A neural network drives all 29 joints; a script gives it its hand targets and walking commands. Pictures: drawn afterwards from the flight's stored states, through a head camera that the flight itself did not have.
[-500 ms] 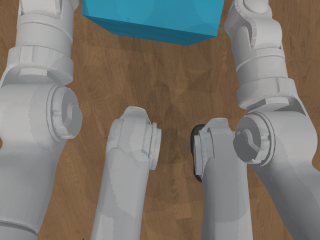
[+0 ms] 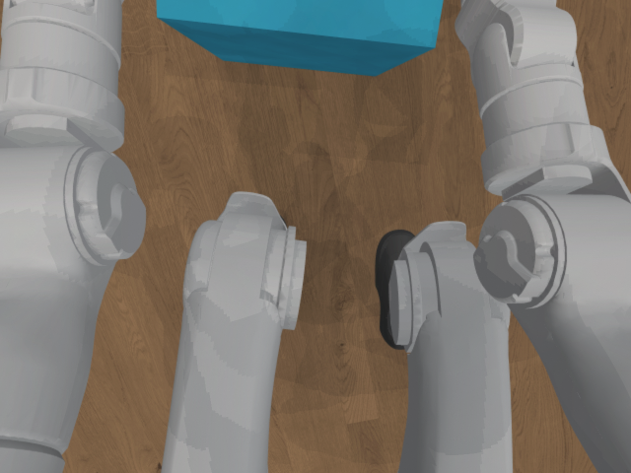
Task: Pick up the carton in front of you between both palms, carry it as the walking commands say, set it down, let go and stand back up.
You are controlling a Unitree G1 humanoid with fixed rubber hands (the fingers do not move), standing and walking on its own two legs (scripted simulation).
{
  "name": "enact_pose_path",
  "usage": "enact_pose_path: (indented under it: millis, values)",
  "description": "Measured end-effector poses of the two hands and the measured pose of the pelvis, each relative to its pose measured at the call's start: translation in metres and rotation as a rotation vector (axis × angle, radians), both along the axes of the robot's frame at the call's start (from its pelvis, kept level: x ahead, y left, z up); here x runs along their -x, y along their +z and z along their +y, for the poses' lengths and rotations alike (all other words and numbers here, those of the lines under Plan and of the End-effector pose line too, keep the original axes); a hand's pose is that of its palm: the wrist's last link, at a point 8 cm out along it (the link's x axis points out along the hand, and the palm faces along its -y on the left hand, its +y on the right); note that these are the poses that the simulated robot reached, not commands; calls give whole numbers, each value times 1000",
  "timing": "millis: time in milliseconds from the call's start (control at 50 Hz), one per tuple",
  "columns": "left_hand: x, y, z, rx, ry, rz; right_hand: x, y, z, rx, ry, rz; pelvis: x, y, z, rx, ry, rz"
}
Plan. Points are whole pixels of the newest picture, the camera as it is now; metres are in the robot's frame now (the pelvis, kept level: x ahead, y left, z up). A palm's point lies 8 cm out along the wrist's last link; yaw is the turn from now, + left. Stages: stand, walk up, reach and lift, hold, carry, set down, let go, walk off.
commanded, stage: set down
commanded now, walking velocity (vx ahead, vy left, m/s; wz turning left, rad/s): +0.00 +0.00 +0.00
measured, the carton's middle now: out of the picture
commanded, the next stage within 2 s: let go in 1.72 s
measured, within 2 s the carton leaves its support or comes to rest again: neither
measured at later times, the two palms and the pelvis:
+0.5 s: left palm out of the picture +0.54 +0.27 -0.19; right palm out of the picture +0.56 -0.06 -0.18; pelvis +0.01 +0.00 +0.00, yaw +0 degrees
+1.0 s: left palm out of the picture +0.56 +0.30 -0.07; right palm out of the picture +0.58 -0.07 -0.07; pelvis +0.00 +0.00 +0.05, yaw +1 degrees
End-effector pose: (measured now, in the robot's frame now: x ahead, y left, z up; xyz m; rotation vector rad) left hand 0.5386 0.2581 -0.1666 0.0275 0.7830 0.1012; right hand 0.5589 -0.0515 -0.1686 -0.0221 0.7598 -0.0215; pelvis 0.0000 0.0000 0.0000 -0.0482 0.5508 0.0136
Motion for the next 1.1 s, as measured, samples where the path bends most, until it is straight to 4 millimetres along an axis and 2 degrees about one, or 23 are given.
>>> enact_pose_path:
  millis: [260,460,560,640,740,840,980,1100]
  values:
    - [2,-4,2,33,-15,-18,0,-5,-2,-30,32,-11,2,-6,0,-3,1,-20]
    - [-2,-15,3,22,-8,-23,-5,-12,-4,7,63,-18,-5,-6,1,5,10,-7]
    - [3,-30,19,-27,67,-5,-7,-21,-23,54,25,5,-8,-4,2,8,12,15]
    - [-1,-27,34,-52,100,-33,-12,-23,-36,65,4,-14,-9,-6,3,6,4,24]
    - [-13,-6,41,-49,101,-97,-17,-9,-36,61,-1,-63,-6,-8,3,4,7,15]
    - [-21,30,40,-36,86,-147,-21,26,-25,59,-6,-112,-2,2,2,8,17,14]
    - [-18,93,42,-43,80,-133,-25,93,-17,62,-26,-110,1,41,2,18,26,74]
    - [-15,133,45,-42,74,-125,-24,133,-19,65,-35,-99,-1,74,4,27,32,141]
